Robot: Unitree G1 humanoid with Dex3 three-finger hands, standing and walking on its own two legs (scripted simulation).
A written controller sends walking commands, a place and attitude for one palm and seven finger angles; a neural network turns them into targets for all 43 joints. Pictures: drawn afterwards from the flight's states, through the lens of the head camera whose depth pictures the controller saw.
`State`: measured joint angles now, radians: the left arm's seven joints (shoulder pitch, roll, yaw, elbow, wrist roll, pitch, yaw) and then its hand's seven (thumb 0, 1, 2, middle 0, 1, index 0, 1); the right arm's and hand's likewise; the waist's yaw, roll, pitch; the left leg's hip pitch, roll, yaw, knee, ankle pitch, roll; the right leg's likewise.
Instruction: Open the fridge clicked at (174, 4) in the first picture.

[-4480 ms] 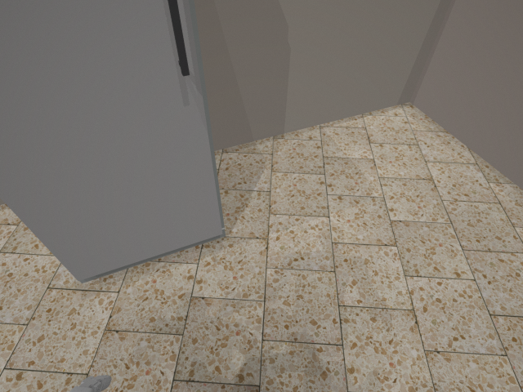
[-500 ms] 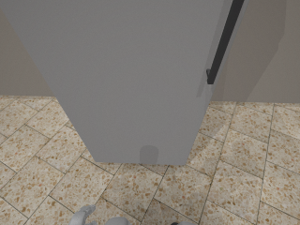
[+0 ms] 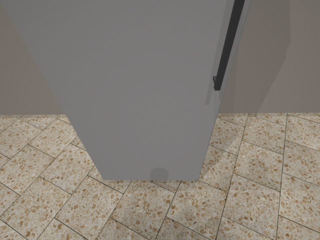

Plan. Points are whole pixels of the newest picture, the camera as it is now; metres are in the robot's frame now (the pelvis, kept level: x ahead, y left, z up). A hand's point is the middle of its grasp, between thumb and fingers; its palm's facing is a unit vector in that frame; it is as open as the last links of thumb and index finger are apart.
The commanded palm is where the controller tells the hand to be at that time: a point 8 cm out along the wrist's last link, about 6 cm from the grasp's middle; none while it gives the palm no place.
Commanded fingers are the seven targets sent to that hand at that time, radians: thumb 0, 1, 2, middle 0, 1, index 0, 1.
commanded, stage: come to a stop and stand still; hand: right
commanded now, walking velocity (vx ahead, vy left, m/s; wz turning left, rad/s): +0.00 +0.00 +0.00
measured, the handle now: (229, 30) +0.54 -0.15 +0.26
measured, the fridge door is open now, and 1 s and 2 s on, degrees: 0 0 0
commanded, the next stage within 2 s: look again from close up in 1.04 s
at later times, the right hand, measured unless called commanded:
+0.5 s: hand out of the picture +0.01 -0.19 -0.18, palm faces +0.02 +0.97 -0.23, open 7.3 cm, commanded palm none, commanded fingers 0.00 -0.90 -0.90 0.20 0.30 0.20 0.30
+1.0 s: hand out of the picture +0.02 -0.23 -0.15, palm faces +0.02 +0.94 -0.34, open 7.3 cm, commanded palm none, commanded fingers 0.00 -0.90 -0.90 0.20 0.30 0.20 0.30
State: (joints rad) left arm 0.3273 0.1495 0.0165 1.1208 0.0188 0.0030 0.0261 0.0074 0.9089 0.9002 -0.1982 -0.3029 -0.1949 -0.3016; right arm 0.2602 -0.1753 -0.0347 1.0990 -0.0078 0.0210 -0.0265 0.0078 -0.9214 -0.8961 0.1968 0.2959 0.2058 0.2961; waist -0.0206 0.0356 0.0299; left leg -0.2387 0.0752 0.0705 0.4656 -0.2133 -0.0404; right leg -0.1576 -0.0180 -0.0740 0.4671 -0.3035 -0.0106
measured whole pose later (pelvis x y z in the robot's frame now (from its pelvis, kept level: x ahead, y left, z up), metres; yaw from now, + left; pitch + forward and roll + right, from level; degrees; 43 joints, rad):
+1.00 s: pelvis -0.05 +0.02 +0.00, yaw -1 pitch -3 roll +0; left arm 0.25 0.33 0.02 1.01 0.02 0.00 -0.01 0.01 0.90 0.90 -0.20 -0.30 -0.20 -0.30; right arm 0.22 -0.34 -0.01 1.00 -0.02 0.00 0.00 0.01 -0.91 -0.90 0.20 0.30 0.21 0.30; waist 0.00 0.01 0.00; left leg -0.26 0.06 0.09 0.45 -0.15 -0.01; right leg -0.20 -0.03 -0.04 0.48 -0.23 0.01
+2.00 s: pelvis -0.03 +0.01 +0.01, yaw -2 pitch -3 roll +0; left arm 0.16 0.30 0.00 1.10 0.01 -0.01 0.00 0.01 0.90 0.90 -0.20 -0.30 -0.20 -0.30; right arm 0.20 -0.30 0.00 1.08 -0.01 0.00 -0.01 0.00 -0.91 -0.90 0.20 0.30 0.21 0.30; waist -0.01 0.00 0.04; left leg -0.17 0.07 0.09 0.36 -0.13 -0.03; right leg -0.11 -0.01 -0.04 0.37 -0.21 0.00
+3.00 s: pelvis -0.01 +0.01 +0.01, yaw -1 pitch -2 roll +0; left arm 0.15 0.31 -0.01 1.12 0.01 -0.01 0.00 0.01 0.90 0.90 -0.20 -0.30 -0.20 -0.30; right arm 0.17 -0.31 0.01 1.10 -0.01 -0.01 -0.01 0.00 -0.91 -0.90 0.20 0.30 0.21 0.30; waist 0.00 0.01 0.04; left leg -0.14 0.05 0.09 0.32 -0.14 -0.02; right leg -0.08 -0.03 -0.05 0.33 -0.22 0.01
